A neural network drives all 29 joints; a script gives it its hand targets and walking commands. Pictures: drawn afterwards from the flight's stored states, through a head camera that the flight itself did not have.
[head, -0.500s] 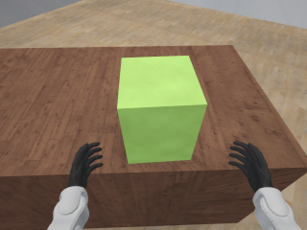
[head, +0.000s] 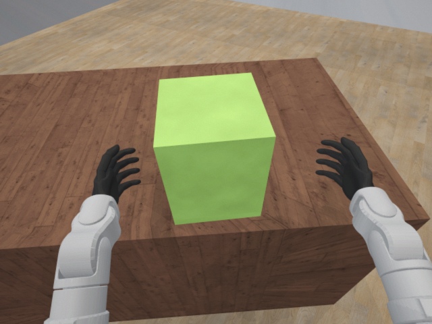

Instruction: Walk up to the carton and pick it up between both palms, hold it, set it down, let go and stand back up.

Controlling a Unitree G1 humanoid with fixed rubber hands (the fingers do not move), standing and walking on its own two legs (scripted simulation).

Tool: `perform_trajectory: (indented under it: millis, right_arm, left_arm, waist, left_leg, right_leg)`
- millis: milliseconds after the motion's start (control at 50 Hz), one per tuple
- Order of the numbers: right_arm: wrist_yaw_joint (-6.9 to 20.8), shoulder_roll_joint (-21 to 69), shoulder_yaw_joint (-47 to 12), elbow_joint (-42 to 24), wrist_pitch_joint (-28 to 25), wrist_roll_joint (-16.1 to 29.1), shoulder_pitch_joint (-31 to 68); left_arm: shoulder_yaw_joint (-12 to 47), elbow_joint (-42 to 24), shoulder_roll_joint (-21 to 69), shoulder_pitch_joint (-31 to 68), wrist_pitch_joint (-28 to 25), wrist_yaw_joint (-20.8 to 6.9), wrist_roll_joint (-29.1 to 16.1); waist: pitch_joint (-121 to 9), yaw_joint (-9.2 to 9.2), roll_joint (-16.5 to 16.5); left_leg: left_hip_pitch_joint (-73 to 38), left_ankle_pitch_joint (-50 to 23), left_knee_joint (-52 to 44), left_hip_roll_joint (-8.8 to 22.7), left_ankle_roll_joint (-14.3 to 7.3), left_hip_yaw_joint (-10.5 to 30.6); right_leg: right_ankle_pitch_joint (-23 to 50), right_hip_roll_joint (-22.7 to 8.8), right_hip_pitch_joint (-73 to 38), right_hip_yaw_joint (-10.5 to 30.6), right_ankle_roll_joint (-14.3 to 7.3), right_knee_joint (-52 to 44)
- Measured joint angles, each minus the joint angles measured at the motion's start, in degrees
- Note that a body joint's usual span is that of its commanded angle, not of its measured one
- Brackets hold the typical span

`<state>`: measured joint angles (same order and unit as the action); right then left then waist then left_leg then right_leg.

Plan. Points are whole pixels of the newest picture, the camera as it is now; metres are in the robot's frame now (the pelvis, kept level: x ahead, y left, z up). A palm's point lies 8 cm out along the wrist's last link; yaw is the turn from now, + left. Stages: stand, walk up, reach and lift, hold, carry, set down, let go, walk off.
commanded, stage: reach and lift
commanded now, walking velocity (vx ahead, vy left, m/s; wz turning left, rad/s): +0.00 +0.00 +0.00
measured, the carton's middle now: (212, 150) +0.46 +0.03 +0.06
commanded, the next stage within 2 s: none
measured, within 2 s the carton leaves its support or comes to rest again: neither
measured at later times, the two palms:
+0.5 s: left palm (103, 139) +0.39 +0.21 +0.17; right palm (341, 127) +0.41 -0.21 +0.16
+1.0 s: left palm (104, 101) +0.44 +0.22 +0.21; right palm (335, 85) +0.47 -0.20 +0.21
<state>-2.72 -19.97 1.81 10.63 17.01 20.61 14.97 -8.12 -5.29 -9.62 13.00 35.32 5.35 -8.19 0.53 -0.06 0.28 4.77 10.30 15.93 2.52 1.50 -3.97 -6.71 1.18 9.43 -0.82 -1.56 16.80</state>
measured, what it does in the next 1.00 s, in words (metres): stands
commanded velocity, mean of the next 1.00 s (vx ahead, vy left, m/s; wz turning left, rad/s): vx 0.00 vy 0.00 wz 0.00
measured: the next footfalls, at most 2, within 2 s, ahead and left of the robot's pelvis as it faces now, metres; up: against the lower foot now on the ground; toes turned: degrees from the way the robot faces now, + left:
none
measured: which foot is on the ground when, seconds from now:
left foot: down 0.00-1.00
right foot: down 0.00-1.00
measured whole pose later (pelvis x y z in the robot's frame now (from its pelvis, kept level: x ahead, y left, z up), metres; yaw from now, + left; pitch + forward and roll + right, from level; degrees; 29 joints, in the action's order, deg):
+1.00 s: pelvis +0.00 +0.00 +0.00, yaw +2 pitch +7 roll -1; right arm 0.2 -27.6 -5.5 61.0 19.0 27.1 66.4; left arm -2.9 43.1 -19.1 61.3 31.7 7.1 -12.3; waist -4.8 1.3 -0.5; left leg 17.4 11.8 21.8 2.6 1.4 -1.0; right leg -6.0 1.6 19.0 -1.8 -1.3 17.5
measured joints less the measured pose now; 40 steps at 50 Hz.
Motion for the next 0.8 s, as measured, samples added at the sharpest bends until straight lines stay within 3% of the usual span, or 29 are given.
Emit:
perform_trajectory:
  millis: [140,380,520,620,800]
  right_arm:
    - [-0.3,-0.7,-2.0,7.7,2.8,1.4,11.0]
    - [-1.3,-2.0,-3.7,18.3,3.2,3.5,22.1]
    - [-0.2,-3.8,-4.1,23.8,3.1,4.8,26.9]
    - [0.5,-5.2,-4.9,27.8,3.3,5.4,31.7]
    - [2.7,-7.3,-5.7,40.7,2.6,6.6,42.2]
  left_arm:
    - [-1.9,9.9,-2.0,11.2,1.1,-0.2,-0.2]
    - [-2.5,15.0,-4.9,19.6,2.6,-0.2,0.0]
    - [-0.9,18.6,-6.2,23.8,2.5,-0.1,-1.2]
    - [-0.2,25.8,-7.3,29.0,1.8,0.1,-1.8]
    - [3.2,35.0,-8.1,38.8,-0.1,1.7,-3.1]
  waist:
    - [-0.7,0.04,0.6]
    - [-1.7,0.08,0.9]
    - [-2.6,-0.42,0.1]
    - [-3.2,-0.25,0.2]
    - [-5.0,0.62,-0.1]
  left_leg:
    - [2.2,-0.6,0.1,0.3,0.3,0.0]
    - [4.3,0.6,2.1,0.7,0.7,1.5]
    - [5.2,1.5,3.3,0.6,0.5,2.3]
    - [6.8,1.6,3.9,0.4,0.2,2.1]
    - [10.4,1.9,5.5,0.3,0.0,2.5]
  right_leg:
    - [0.3,0.4,2.6,0.3,-0.5,0.9]
    - [-0.2,0.8,3.3,-0.7,-0.7,0.7]
    - [-0.4,0.7,3.2,-1.2,-0.3,0.3]
    - [-0.4,0.6,4.9,-0.8,-0.1,0.9]
    - [0.2,0.6,7.5,-0.9,0.1,0.7]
